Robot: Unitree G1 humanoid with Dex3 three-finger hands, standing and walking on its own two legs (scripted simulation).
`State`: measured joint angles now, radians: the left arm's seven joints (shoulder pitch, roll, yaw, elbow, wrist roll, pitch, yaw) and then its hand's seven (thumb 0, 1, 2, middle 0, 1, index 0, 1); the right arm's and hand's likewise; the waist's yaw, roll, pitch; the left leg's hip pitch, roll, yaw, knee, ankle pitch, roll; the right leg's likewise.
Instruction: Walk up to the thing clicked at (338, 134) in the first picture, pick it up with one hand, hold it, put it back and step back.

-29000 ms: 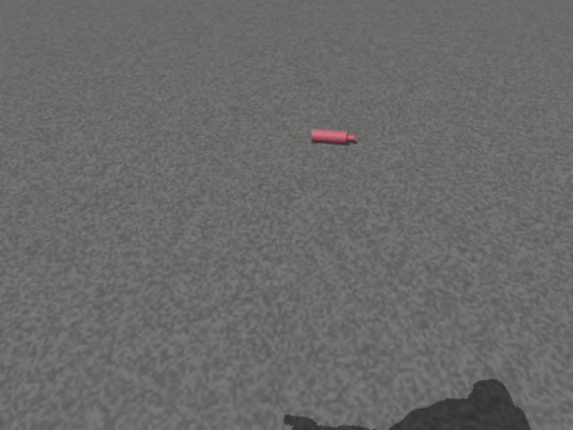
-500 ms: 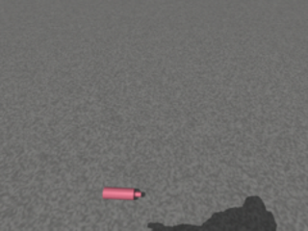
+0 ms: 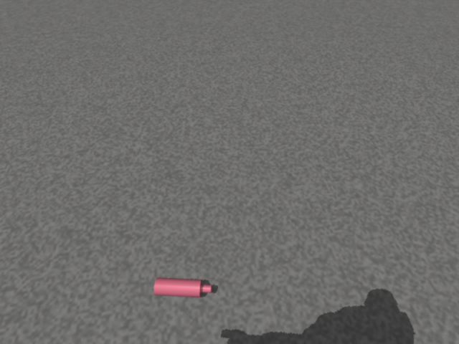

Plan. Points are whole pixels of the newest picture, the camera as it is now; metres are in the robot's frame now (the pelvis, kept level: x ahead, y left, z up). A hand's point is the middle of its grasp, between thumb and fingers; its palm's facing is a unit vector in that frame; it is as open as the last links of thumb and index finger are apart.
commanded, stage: stand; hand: left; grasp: from above
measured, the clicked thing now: (183, 287) +0.44 +0.20 -0.75
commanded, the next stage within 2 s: rise first in 0.44 s
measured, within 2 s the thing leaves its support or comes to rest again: neither
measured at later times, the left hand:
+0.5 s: hand out of the picture +0.07 +0.25 -0.16, palm faces -0.02 -0.94 -0.35, open 7.4 cm
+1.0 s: hand out of the picture +0.13 +0.25 -0.19, palm faces -0.08 -0.92 -0.39, open 12.7 cm
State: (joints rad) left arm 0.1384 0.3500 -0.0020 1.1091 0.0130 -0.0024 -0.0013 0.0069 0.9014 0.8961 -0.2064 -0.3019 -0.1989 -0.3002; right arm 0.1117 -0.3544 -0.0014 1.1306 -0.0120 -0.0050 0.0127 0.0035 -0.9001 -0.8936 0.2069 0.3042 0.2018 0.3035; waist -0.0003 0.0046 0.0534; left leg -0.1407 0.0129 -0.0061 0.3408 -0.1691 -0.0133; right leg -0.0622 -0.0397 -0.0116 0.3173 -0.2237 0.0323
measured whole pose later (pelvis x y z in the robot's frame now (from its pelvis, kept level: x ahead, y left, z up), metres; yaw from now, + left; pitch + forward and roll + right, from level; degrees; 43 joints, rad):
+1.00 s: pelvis -0.02 +0.00 -0.04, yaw -1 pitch +10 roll -1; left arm 0.05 0.32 0.15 0.88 0.16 0.14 -0.01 0.00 -0.22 0.97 -0.07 -1.03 -0.08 -1.01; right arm 0.26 -0.25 -0.03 0.68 0.02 -0.05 0.00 0.01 -0.90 -0.90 0.21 0.30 0.20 0.30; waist -0.04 0.01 -0.06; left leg -0.64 0.04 -0.01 0.82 -0.36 -0.02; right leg -0.56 -0.02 0.00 0.80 -0.41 0.03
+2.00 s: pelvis -0.08 +0.00 -0.28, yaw -3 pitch +33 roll -3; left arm -0.24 0.51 0.16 0.75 0.68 -0.14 0.08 0.00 -0.58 1.02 -0.11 -1.03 -0.08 -1.05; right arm 0.06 -0.30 -0.06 0.65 -0.02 -0.15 0.04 0.01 -0.92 -0.90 0.21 0.30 0.20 0.30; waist -0.03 0.02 -0.17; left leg -1.80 0.04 -0.08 1.87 -0.63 -0.03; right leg -1.71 0.01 -0.01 1.87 -0.73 0.03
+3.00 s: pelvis -0.10 +0.01 -0.45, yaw -10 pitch +32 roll -9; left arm -0.83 0.84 0.14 1.32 1.31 -0.37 0.34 0.00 -0.56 1.03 -0.08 -0.97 -0.06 -0.98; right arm 0.07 -0.25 0.05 0.77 -0.15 0.01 0.12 0.00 -0.90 -0.90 0.21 0.30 0.20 0.30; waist -0.16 -0.05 -0.04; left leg -2.31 0.03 -0.19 2.38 -0.64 -0.03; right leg -2.16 0.07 -0.07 2.33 -0.74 0.05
